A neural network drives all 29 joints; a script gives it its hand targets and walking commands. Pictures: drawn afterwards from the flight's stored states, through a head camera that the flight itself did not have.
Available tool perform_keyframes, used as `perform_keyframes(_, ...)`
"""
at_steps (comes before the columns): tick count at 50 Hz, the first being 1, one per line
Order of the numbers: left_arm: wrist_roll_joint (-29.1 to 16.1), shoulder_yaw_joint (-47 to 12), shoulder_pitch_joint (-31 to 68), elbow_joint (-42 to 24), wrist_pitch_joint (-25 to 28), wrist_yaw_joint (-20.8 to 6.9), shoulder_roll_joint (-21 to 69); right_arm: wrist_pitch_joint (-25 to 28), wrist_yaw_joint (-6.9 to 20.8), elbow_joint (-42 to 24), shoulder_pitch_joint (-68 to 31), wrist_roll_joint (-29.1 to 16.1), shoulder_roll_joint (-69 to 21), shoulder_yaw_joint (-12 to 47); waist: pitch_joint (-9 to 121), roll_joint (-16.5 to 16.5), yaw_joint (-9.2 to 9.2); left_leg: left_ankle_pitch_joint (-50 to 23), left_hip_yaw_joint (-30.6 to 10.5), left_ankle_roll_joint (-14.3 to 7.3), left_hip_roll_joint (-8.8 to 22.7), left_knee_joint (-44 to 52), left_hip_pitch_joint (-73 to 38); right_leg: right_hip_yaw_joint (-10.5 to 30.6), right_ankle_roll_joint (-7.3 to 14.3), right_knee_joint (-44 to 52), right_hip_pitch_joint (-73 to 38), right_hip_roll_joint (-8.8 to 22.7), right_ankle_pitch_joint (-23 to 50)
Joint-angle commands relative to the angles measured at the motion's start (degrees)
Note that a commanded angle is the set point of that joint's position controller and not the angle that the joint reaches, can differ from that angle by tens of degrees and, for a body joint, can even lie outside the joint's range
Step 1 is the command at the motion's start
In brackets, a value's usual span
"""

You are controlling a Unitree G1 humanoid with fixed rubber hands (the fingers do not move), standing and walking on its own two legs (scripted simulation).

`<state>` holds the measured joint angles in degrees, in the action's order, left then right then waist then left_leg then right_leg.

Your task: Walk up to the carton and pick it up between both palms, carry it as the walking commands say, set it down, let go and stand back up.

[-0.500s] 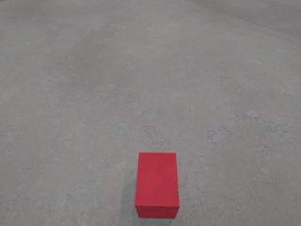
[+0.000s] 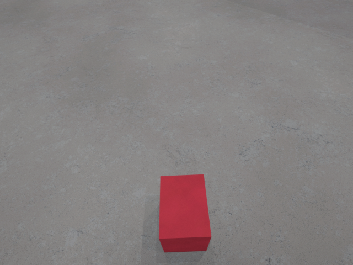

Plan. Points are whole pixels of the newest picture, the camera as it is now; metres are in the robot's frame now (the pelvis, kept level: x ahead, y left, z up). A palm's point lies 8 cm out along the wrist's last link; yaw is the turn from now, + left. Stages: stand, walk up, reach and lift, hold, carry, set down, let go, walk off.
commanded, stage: walk up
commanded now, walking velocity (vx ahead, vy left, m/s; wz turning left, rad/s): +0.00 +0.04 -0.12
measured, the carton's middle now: (183, 214) +0.44 +0.02 -0.63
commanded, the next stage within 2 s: stand in 0.80 s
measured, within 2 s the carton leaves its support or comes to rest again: neither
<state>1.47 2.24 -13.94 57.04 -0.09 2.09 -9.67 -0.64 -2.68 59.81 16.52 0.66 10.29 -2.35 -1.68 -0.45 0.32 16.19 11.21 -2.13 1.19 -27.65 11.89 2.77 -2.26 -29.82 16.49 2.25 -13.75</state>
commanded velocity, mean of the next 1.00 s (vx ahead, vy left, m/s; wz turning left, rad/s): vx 0.00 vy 0.03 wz -0.07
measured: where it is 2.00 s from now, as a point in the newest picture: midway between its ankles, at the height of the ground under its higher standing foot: outside the picture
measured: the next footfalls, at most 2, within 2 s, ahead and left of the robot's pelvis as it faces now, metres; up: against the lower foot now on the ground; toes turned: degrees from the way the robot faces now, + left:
none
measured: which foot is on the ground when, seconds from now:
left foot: down 0.00-1.00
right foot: down 0.00-1.00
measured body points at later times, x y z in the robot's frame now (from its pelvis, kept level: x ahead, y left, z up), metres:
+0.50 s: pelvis +0.00 +0.00 +0.00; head +0.01 -0.01 +0.45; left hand +0.03 +0.24 -0.15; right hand +0.01 -0.25 -0.15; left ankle -0.01 +0.09 -0.74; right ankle +0.02 -0.14 -0.74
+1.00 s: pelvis +0.00 +0.00 +0.01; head +0.01 +0.01 +0.46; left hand +0.02 +0.22 -0.15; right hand +0.01 -0.24 -0.15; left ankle -0.01 +0.09 -0.74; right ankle +0.01 -0.14 -0.74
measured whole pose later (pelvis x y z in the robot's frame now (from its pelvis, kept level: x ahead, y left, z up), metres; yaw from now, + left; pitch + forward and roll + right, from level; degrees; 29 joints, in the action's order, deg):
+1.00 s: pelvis +0.00 +0.00 +0.01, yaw -1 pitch -1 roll +0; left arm 1.5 1.5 -17.2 60.4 0.3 2.0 -8.5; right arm -0.3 -1.8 61.2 15.6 0.4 10.2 -1.5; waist -1.3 -1.0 0.0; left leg 15.0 12.3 -1.9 1.9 -23.9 8.2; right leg -0.1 -1.6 -25.3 11.9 2.2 -12.6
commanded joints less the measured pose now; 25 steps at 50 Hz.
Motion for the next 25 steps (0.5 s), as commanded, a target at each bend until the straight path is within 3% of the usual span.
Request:
perform_keyframes(1,0.1,1.1,-2.9,-1.7,0.3,0.2,-5.5,0.1,0.0,-1.3,4.2,0.1,5.6,-1.0,0.2,-0.8,0.02,-4.3,-6.7,-0.3,7.7,5.9,-2.3,2.2,2.5,3.7,3.2,4.3,11.2)
perform_keyframes(6,0.1,1.4,-2.5,-2.1,0.3,0.1,-6.1,-0.1,0.2,-1.6,4.4,0.2,5.7,-1.0,0.4,-1.3,0.18,-2.6,-6.5,0.0,7.4,6.0,-3.1,3.5,2.7,5.1,4.4,4.6,9.3)
perform_keyframes(12,0.0,1.1,-3.0,-2.1,0.2,-0.2,-4.9,0.0,0.3,-2.3,2.8,0.2,7.1,-1.3,-0.5,2.1,-0.19,1.8,-8.7,-1.5,10.2,9.8,-1.3,0.2,1.7,1.6,3.9,1.8,7.1)
perform_keyframes(15,0.1,1.1,-3.8,-2.0,0.2,-0.2,-5.0,-0.1,0.3,-2.6,2.1,0.1,7.3,-1.4,-0.8,1.6,-0.33,2.1,-7.8,-1.4,10.0,9.0,-0.3,0.5,2.0,1.6,3.3,2.1,9.2)
perform_keyframes(17,0.3,1.3,-4.0,-2.0,0.4,-0.1,-5.8,-0.3,0.4,-2.6,2.3,0.1,6.9,-1.4,-0.6,-0.6,-0.21,0.6,-6.0,-0.4,8.3,6.5,-0.9,2.6,2.6,3.9,3.6,3.5,11.2)
perform_keyframes(19,0.4,1.6,-4.4,-1.9,0.6,0.1,-7.2,-0.4,0.6,-2.4,3.2,0.1,6.0,-1.2,0.7,-4.2,-0.09,-1.7,-4.5,1.0,5.8,2.5,-2.2,7.3,3.9,8.0,4.0,6.4,11.6)
perform_keyframes(21,0.5,2.0,-5.1,-1.6,0.6,0.4,-8.4,-0.5,0.9,-2.3,4.4,0.3,5.2,-1.0,1.8,-6.6,-0.26,-2.1,-5.4,2.1,4.2,0.0,-3.0,12.8,5.7,11.9,4.4,9.4,9.1)
perform_keyframes(22,0.5,1.9,-4.7,-1.5,0.6,0.4,-8.3,-0.5,1.0,-2.3,4.9,0.4,5.0,-0.9,1.7,-6.5,-0.02,-1.8,-6.1,2.2,4.2,0.6,-3.8,13.1,5.8,12.4,5.2,9.4,7.8)
perform_keyframes(25,0.1,1.3,-1.7,-2.5,0.5,0.0,-6.4,0.0,1.0,-2.2,5.7,0.6,5.8,-0.9,1.0,-3.2,1.07,-1.5,-8.7,0.8,7.3,5.6,-7.9,7.9,3.2,10.0,9.7,5.4,3.6)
